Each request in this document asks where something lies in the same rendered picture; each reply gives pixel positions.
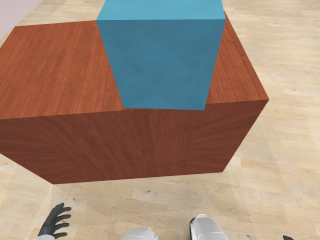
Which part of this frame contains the right robot thigh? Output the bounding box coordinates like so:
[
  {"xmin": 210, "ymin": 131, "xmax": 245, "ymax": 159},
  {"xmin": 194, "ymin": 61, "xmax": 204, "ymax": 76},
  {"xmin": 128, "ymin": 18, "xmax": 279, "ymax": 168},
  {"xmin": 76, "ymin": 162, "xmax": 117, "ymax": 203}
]
[{"xmin": 190, "ymin": 217, "xmax": 229, "ymax": 240}]

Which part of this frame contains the robot thigh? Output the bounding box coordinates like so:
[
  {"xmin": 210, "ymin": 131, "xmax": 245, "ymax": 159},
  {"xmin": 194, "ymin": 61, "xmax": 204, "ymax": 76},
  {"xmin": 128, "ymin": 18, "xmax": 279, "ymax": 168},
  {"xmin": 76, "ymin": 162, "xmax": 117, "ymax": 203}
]
[
  {"xmin": 121, "ymin": 227, "xmax": 158, "ymax": 240},
  {"xmin": 190, "ymin": 217, "xmax": 229, "ymax": 240}
]

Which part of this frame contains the left robot hand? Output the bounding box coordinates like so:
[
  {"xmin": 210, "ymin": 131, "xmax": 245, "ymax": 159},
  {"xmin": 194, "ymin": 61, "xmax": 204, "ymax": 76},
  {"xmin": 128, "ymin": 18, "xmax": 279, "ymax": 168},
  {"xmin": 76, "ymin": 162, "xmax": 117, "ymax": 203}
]
[{"xmin": 37, "ymin": 203, "xmax": 72, "ymax": 239}]

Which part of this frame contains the left robot thigh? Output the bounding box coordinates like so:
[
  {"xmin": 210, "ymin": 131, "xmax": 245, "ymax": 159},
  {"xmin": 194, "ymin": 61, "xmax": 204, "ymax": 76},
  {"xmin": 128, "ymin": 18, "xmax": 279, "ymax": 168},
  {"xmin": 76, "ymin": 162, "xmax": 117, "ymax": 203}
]
[{"xmin": 121, "ymin": 227, "xmax": 158, "ymax": 240}]

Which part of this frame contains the carton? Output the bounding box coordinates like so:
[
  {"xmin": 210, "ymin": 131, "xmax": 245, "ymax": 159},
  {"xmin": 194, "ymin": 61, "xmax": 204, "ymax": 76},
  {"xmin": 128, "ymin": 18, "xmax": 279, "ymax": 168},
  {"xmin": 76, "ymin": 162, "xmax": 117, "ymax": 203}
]
[{"xmin": 96, "ymin": 0, "xmax": 226, "ymax": 110}]

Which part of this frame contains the pedestal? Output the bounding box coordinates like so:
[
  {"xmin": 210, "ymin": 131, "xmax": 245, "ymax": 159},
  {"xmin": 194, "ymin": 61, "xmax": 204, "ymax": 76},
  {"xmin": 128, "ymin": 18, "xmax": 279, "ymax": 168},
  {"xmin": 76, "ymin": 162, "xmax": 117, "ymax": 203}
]
[{"xmin": 0, "ymin": 11, "xmax": 269, "ymax": 185}]

